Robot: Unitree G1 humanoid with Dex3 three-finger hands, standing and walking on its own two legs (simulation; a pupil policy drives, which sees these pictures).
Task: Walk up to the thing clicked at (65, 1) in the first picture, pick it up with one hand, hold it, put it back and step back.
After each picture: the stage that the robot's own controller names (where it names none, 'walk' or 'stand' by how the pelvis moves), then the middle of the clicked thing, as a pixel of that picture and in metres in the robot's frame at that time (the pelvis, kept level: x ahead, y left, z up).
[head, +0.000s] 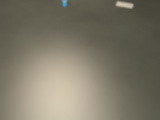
stand; out of the picture +2.39 +0.29 -0.65
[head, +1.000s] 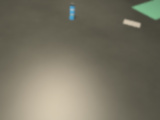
walk; (72, 11) +2.24 +0.12 -0.63
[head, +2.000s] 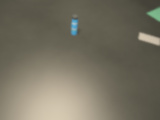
walk; (74, 25) +1.57 +0.03 -0.64
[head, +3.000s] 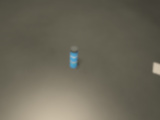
walk; (73, 57) +1.04 +0.06 -0.65
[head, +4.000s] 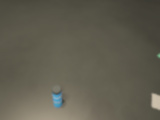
walk; (57, 96) +0.64 +0.16 -0.65
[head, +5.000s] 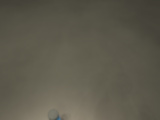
stand; out of the picture +0.44 +0.21 -0.63
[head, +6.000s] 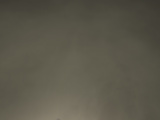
stand; out of the picture +0.40 +0.19 -0.65
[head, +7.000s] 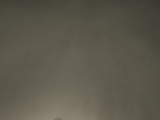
stand; out of the picture +0.40 +0.18 -0.66
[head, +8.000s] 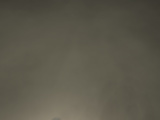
stand; out of the picture +0.41 +0.20 -0.66
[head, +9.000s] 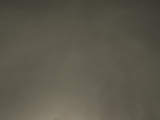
stand; out of the picture +0.40 +0.20 -0.66
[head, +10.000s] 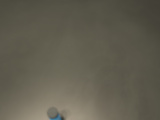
go down; (55, 117) +0.40 +0.20 -0.65
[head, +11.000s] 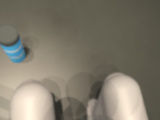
go down; (13, 46) +0.48 +0.23 -0.23
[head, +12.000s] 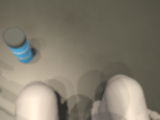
close in; (20, 48) +0.48 +0.22 -0.24
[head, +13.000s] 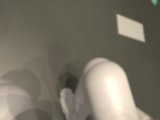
close in; out of the picture +0.47 +0.26 -0.16
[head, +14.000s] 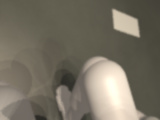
close; out of the picture +0.46 +0.27 -0.16
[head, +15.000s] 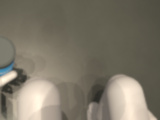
lift; out of the picture +0.35 +0.26 -0.08
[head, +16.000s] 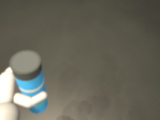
hold; (33, 87) +0.31 +0.17 +0.06
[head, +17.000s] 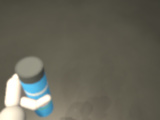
hold; (38, 91) +0.31 +0.16 +0.02
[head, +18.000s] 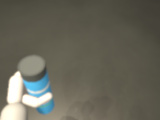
hold; (39, 89) +0.32 +0.16 +0.02
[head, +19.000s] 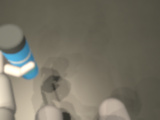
crouch; (21, 57) +0.42 +0.19 -0.04
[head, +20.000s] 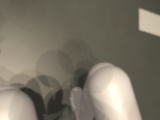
lower; out of the picture +0.49 +0.25 -0.14
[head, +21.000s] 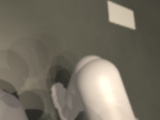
lower; out of the picture +0.48 +0.29 -0.17
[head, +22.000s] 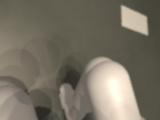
lower; out of the picture +0.46 +0.27 -0.16
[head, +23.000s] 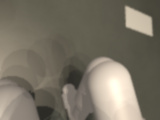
lower; out of the picture +0.45 +0.26 -0.17
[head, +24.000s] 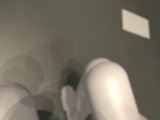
rest; out of the picture +0.44 +0.26 -0.17
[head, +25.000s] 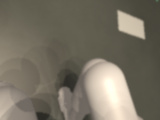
open; out of the picture +0.46 +0.24 -0.18
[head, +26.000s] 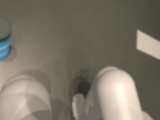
stand; out of the picture +0.44 +0.23 -0.19
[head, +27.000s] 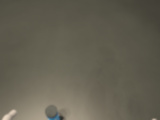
stand; (53, 116) +0.39 +0.17 -0.55
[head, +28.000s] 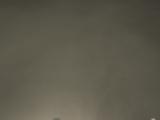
stand; out of the picture +0.39 +0.17 -0.60
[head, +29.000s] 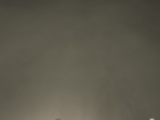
stand; out of the picture +0.39 +0.17 -0.60
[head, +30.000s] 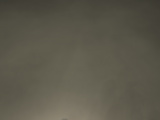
stand; out of the picture +0.41 +0.17 -0.65
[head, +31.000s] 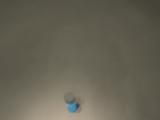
walk; (70, 103) +0.47 +0.11 -0.63
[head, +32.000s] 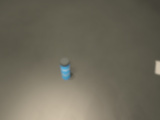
walk; (65, 69) +0.73 +0.13 -0.62
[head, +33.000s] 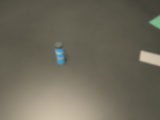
stand; (59, 53) +1.04 +0.25 -0.63
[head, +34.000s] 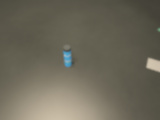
stand; (67, 56) +1.05 +0.16 -0.65
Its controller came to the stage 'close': yes
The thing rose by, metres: 0.69
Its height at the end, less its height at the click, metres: +0.00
